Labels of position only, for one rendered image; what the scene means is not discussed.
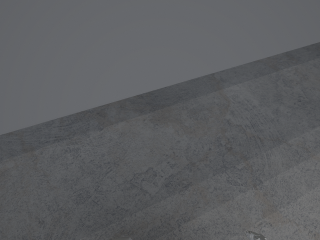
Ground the right robot hand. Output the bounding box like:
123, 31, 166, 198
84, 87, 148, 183
246, 230, 267, 240

